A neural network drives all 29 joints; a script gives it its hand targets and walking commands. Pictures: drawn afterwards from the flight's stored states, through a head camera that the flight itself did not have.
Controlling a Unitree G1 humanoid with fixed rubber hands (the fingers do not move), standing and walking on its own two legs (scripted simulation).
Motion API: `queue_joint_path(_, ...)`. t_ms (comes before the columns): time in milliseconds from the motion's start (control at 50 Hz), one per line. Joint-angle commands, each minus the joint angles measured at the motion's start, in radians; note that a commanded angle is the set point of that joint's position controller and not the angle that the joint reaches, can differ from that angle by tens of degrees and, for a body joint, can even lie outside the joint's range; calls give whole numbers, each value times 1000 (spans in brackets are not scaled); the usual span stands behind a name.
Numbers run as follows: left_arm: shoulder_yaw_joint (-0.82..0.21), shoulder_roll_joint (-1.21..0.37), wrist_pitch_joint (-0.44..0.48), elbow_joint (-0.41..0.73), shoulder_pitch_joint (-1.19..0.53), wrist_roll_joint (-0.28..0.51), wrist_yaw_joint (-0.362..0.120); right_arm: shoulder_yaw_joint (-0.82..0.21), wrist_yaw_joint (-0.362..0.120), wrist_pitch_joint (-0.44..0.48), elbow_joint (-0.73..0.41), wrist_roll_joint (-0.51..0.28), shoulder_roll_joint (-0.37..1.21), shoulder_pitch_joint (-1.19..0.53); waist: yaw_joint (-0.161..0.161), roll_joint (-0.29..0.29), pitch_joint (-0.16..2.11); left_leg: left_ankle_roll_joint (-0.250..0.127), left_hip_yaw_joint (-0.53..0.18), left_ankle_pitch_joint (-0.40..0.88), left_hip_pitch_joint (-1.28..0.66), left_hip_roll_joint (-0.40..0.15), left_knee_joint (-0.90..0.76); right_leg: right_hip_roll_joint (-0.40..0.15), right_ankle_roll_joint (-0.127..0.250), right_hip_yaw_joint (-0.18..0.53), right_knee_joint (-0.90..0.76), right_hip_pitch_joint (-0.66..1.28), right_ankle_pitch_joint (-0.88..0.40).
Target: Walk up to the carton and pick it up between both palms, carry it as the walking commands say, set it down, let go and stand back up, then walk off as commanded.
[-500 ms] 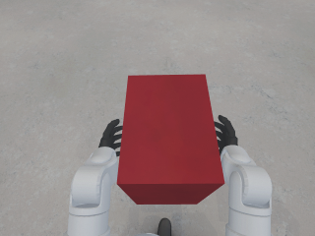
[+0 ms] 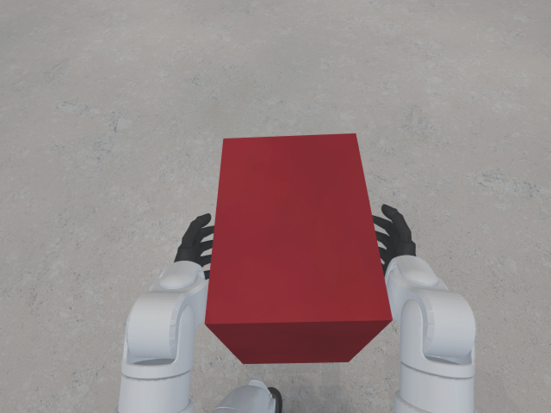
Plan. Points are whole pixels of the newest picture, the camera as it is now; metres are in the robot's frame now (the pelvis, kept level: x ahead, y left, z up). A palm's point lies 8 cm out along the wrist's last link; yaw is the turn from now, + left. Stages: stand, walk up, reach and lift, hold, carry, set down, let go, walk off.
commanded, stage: carry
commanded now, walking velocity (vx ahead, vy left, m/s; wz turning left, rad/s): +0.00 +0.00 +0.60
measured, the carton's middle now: (292, 262) +0.32 +0.00 +0.01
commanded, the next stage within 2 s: none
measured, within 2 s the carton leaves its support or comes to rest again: neither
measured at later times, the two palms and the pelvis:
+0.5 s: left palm (55, 343) +0.18 +0.27 +0.08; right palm (275, 274) +0.27 +0.02 +0.08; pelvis -0.05 +0.07 +0.01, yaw +16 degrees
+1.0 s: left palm out of the picture +0.02 +0.37 +0.06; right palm (148, 343) +0.18 +0.16 +0.09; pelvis -0.13 +0.11 +0.00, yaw +35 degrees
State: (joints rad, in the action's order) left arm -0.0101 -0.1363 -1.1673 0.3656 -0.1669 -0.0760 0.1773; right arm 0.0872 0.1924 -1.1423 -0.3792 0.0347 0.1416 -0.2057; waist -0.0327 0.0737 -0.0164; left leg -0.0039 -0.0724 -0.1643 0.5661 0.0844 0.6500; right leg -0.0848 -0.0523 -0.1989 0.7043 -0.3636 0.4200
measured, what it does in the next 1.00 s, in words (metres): walks backwards, turning left: left foot, then right foot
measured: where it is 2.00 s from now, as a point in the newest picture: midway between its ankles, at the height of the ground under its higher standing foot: outside the picture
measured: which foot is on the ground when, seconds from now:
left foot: down 0.00-0.00, up 0.02-0.24, down 0.26-0.58, up 0.60-0.90, down 0.92-1.00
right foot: down 0.00-0.26, up 0.28-0.54, down 0.56-0.94, up 0.96-1.00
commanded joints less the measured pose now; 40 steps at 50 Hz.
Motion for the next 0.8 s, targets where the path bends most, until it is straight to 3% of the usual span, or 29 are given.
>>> queue_joint_path(0, -459, -995, 92, 215, -315, 344, -150, -694, -132, 24, -234, -304, 985, -359, 29, -363, 445, 16, 125, -309, 221, -129, 466, -391, 137, 112, -178, 497, -950)
queue_joint_path(40, -484, -992, 88, 199, -353, 341, -140, -657, -139, 19, -210, -290, 961, -337, 37, -284, 397, 11, 132, -244, 143, -150, 370, -356, 143, 20, -148, 446, -785)
queue_joint_path(80, -488, -984, 83, 214, -323, 333, -138, -655, -145, 16, -206, -290, 963, -306, 40, -243, 452, -5, 139, -153, 24, -128, 285, -318, 100, -56, -122, 389, -666)
queue_joint_path(100, -492, -989, 75, 212, -352, 332, -135, -651, -145, 12, -200, -297, 976, -347, 41, -264, 436, 2, 141, -131, -32, -124, 246, -302, 87, -94, -104, 324, -584)
queue_joint_path(160, -486, -956, 63, 198, -289, 295, -108, -623, -154, -6, -172, -305, 921, -284, 43, -195, 461, 33, 184, -152, -166, -61, 43, -262, 43, -92, 95, 286, -612)
queue_joint_path(180, -495, -956, 61, 218, -345, 295, -98, -612, -159, -9, -162, -312, 936, -291, 63, -63, 474, 22, 92, 85, -242, -76, -119, -221, -1, -85, 255, 221, -503)
queue_joint_path(200, -493, -960, 58, 187, -294, 288, -98, -607, -162, -5, -177, -313, 920, -275, 66, 173, 524, -55, -216, 624, -431, -213, -88, -119, -68, -41, 396, -21, -156)
queue_joint_path(220, -498, -960, 52, 178, -330, 284, -97, -605, -162, -11, -143, -312, 934, -283, 47, 372, 460, -126, -417, 1022, -485, -303, -121, -9, -93, 11, 466, -212, 316)
queue_joint_path(240, -519, -979, 58, 175, -372, 289, -103, -602, -172, 4, -175, -312, 949, -308, 37, 346, 408, -169, -558, 1073, -444, -349, -172, 24, -91, 105, 517, -253, 393)
queue_joint_path(260, -511, -999, 60, 120, -333, 285, -104, -618, -174, 8, -192, -304, 952, -307, 37, 200, 403, -174, -485, 998, -443, -337, -139, 3, -76, 143, 524, -252, 384)
queue_joint_path(320, -541, -1046, 70, 144, -381, 310, -105, -621, -179, 12, -189, -310, 982, -316, 52, 175, 487, -133, -410, 668, -461, -263, -135, 41, -66, 134, 361, -210, 213)
queue_joint_path(340, -549, -1053, 79, 171, -370, 328, -109, -616, -176, 19, -185, -296, 986, -266, 56, 115, 515, -132, -397, 648, -500, -262, -120, 43, -66, 139, 304, -190, 187)
queue_joint_path(380, -563, -1069, 88, 187, -362, 329, -112, -621, -174, 33, -229, -292, 994, -263, 58, 116, 557, -122, -386, 551, -560, -268, -146, 57, -59, 134, 228, -174, 149)
queue_joint_path(420, -536, -1046, 91, 185, -323, 334, -119, -639, -160, 38, -246, -286, 982, -276, 61, 66, 561, -125, -369, 567, -541, -274, -143, 63, -56, 117, 93, -102, 113)
queue_joint_path(440, -560, -1043, 93, 230, -400, 361, -125, -629, -154, 44, -245, -273, 987, -262, 63, 106, 529, -118, -371, 504, -427, -243, -172, 87, -43, 84, -21, 15, 89)
queue_joint_path(460, -531, -1053, 88, 187, -362, 357, -128, -646, -140, 38, -240, -272, 993, -287, 44, 34, 548, -81, -302, 423, -302, -223, -136, 40, -23, 108, -200, 213, -56)
queue_joint_path(480, -515, -1045, 90, 193, -331, 358, -132, -660, -135, 42, -260, -276, 984, -291, 27, -56, 556, -41, -206, 334, -110, -167, -79, -76, 10, 162, -314, 435, -139)
queue_joint_path(500, -522, -1039, 92, 209, -349, 357, -133, -666, -134, 43, -277, -273, 986, -295, 22, -247, 522, -2, -44, -6, 59, -69, 73, -303, 74, 293, -390, 511, -279)
queue_joint_path(520, -510, -1035, 85, 178, -324, 343, -141, -680, -132, 40, -305, -275, 966, -354, 36, -386, 505, 33, 32, -362, 171, -25, 327, -464, 140, 368, -325, 494, -518)
queue_joint_path(540, -489, -1012, 75, 165, -316, 338, -143, -679, -131, 31, -267, -289, 985, -365, 37, -319, 477, 41, 31, -347, 221, -104, 490, -475, 168, 274, -271, 491, -645)
queue_joint_path(560, -499, -1015, 74, 173, -329, 339, -145, -682, -134, 30, -286, -301, 970, -405, 33, -226, 443, 37, 42, -341, 238, -111, 563, -475, 176, 225, -275, 438, -578)
queue_joint_path(580, -461, -998, 71, 160, -319, 320, -142, -682, -135, 12, -238, -300, 968, -401, 31, -234, 432, 41, 59, -299, 179, -134, 593, -432, 185, 134, -264, 365, -491)
queue_joint_path(600, -448, -1001, 68, 118, -307, 307, -136, -666, -143, 8, -218, -301, 957, -409, 32, -174, 399, 37, 72, -223, 141, -153, 569, -370, 163, 70, -250, 329, -440)
queue_joint_path(640, -447, -991, 73, 139, -353, 293, -122, -676, -151, 4, -213, -325, 976, -450, 34, -190, 362, 37, 75, -211, 151, -153, 534, -350, 154, 28, -246, 308, -431)
queue_joint_path(680, -442, -958, 70, 191, -336, 282, -112, -682, -153, -3, -217, -335, 970, -423, 28, -155, 379, 29, 73, -194, 172, -149, 505, -346, 162, 34, -247, 355, -431)
queue_joint_path(700, -429, -969, 64, 149, -335, 273, -112, -684, -146, -9, -223, -329, 964, -436, 32, -237, 381, 40, 88, -200, 143, -164, 438, -338, 153, -19, -224, 359, -449)
queue_joint_path(720, -416, -949, 52, 117, -279, 253, -105, -676, -150, -19, -210, -328, 932, -404, 26, -218, 372, 47, 117, -233, 84, -162, 365, -335, 158, -22, -199, 320, -482)
queue_joint_path(760, -429, -959, 57, 137, -292, 251, -97, -671, -158, -14, -212, -349, 948, -392, 27, -220, 421, 51, 156, -244, 8, -139, 254, -311, 116, -82, -121, 321, -567)
queue_joint_path(780, -437, -957, 63, 166, -315, 256, -96, -668, -162, -16, -215, -352, 954, -389, 26, -272, 437, 47, 177, -250, -28, -127, 182, -299, 91, -97, -90, 350, -621)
